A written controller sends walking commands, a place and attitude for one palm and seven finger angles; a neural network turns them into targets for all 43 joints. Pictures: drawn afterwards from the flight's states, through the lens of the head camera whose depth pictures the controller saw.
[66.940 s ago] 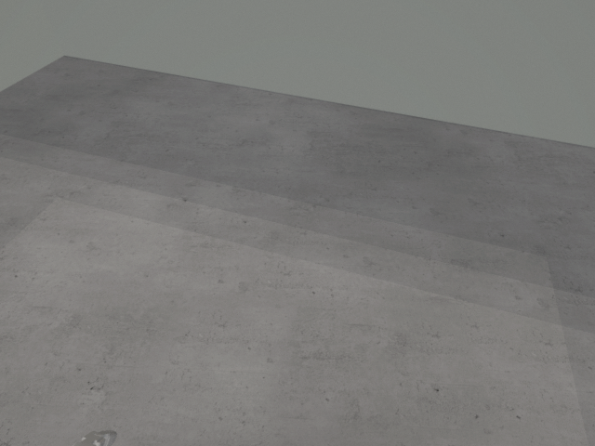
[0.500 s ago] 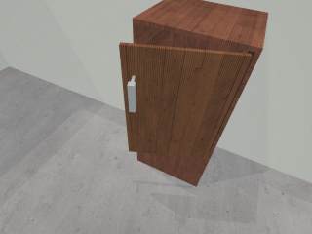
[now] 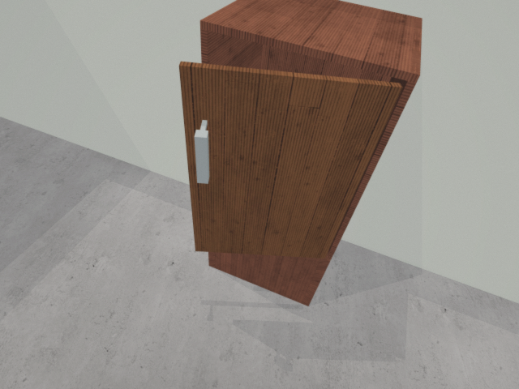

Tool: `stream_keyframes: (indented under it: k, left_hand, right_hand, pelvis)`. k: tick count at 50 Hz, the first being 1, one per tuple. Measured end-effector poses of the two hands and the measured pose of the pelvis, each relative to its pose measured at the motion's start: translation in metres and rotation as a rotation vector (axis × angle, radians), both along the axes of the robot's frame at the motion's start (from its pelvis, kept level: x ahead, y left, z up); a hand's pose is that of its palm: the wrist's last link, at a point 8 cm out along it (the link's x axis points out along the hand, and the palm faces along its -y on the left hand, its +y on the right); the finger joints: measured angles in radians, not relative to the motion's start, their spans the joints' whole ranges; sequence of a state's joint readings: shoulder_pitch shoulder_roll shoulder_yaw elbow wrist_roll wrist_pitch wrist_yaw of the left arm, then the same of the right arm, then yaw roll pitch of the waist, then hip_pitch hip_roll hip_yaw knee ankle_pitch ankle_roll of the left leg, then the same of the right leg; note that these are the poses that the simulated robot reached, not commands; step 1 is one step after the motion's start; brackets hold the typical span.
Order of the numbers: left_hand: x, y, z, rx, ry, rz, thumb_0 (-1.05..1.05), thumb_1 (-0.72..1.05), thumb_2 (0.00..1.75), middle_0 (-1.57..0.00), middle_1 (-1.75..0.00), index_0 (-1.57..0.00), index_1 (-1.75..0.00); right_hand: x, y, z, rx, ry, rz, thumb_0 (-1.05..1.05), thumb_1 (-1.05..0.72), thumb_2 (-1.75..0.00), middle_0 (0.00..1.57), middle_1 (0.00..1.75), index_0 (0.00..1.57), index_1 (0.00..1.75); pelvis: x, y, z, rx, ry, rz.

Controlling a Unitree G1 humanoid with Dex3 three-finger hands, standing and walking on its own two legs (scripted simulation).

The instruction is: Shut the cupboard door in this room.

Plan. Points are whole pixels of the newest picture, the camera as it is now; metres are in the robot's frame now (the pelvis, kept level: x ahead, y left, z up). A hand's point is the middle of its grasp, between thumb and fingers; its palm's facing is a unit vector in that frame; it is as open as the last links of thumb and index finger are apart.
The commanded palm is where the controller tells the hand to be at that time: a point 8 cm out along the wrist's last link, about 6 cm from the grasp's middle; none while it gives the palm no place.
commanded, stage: shuffle to correct the standing spot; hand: left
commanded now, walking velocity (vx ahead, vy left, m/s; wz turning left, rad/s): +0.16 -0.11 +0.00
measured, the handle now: (203, 151) +0.56 +0.15 +0.05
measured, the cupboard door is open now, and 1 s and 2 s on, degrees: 21 21 21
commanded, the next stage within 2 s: come to a stop and stand still in 0.46 s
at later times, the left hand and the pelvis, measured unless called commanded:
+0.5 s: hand (199, 386) +0.17 +0.10 -0.15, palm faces -0.04 -0.99 -0.16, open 7.4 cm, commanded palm none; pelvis +0.06 -0.06 +0.01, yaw +0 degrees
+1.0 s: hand out of the picture +0.13 +0.10 -0.16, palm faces +0.07 -0.97 -0.24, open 7.4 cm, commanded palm none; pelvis +0.12 -0.09 +0.01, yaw +0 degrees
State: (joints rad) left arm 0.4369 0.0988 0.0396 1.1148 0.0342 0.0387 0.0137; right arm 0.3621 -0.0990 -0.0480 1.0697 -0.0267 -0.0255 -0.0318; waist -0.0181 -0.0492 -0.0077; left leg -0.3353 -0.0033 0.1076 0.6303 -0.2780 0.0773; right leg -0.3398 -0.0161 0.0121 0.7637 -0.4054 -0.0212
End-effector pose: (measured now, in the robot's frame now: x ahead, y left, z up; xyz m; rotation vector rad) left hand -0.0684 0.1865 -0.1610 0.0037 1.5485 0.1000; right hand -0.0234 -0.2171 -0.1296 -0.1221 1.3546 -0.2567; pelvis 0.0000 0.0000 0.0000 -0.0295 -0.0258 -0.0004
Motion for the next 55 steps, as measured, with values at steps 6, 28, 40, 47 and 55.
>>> stream_keyframes:
  k: [6, 28, 40, 47, 55]
  left_hand:
    - [0.080, 0.022, 0.015, 0.052, -0.170, -0.063, 0.01, 0.92, 0.90, -0.20, -0.30, -0.20, -0.30]
    - [0.229, -0.042, 0.038, 0.115, -0.404, -0.069, -0.02, 0.94, 0.90, -0.20, -0.30, -0.20, -0.30]
    - [0.203, -0.036, 0.016, 0.105, -0.168, -0.036, -0.01, 0.92, 0.90, -0.20, -0.30, -0.20, -0.30]
    - [0.193, -0.036, 0.027, 0.154, -0.144, -0.019, 0.00, 0.91, 0.90, -0.20, -0.30, -0.20, -0.30]
    - [0.185, -0.040, 0.037, 0.230, -0.211, -0.041, 0.00, 0.90, 0.90, -0.20, -0.30, -0.20, -0.30]
  right_hand:
    - [-0.028, 0.014, 0.014, 0.029, 0.082, -0.036, 0.00, -0.91, -0.90, 0.20, 0.29, 0.19, 0.30]
    - [0.031, -0.080, 0.004, 0.039, 0.180, -0.036, 0.01, -0.91, -0.90, 0.20, 0.29, 0.20, 0.30]
    - [0.215, -0.078, 0.013, -0.010, -0.128, 0.120, 0.00, -0.91, -0.90, 0.20, 0.29, 0.19, 0.30]
    - [0.258, -0.073, 0.006, 0.042, -0.192, 0.165, 0.00, -0.90, -0.90, 0.20, 0.29, 0.20, 0.30]
    - [0.249, -0.100, 0.002, 0.056, -0.232, 0.155, 0.00, -0.91, -0.90, 0.20, 0.29, 0.20, 0.30]
  pelvis:
    - [0.008, -0.001, 0.015, 0.015, 0.016, -0.014]
    - [0.074, -0.071, 0.012, -0.002, 0.039, 0.007]
    - [0.126, -0.070, 0.011, 0.015, 0.019, -0.003]
    - [0.120, -0.078, 0.010, 0.044, 0.017, 0.003]
    - [0.111, -0.094, 0.006, 0.047, 0.007, 0.005]
